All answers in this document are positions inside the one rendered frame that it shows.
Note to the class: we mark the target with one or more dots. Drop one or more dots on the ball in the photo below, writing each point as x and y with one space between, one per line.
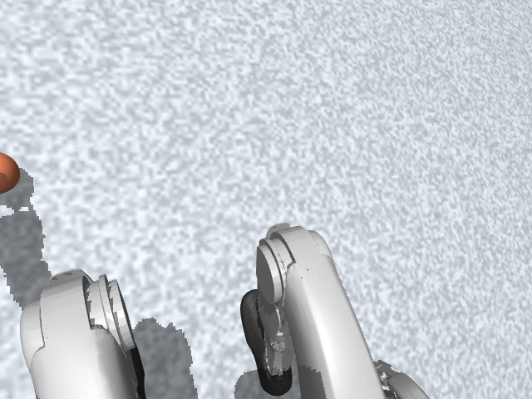
9 173

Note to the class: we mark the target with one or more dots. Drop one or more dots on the left robot foot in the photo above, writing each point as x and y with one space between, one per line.
139 371

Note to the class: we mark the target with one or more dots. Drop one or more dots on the right robot hand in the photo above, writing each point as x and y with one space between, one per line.
401 386

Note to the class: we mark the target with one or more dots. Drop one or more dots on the right robot foot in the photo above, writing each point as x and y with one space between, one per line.
254 334

